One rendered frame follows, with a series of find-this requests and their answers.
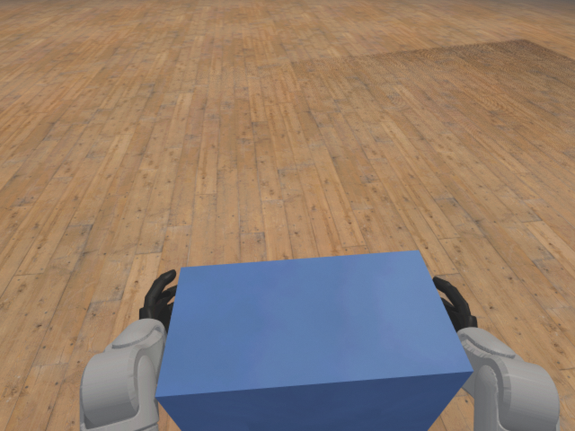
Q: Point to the carton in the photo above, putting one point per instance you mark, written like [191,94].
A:
[342,343]

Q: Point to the right robot forearm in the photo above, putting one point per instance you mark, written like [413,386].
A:
[509,393]

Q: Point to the robot right hand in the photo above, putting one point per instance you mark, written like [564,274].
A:
[459,314]

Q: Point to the left robot forearm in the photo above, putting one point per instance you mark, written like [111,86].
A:
[118,386]

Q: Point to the robot left hand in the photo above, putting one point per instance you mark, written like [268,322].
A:
[156,300]

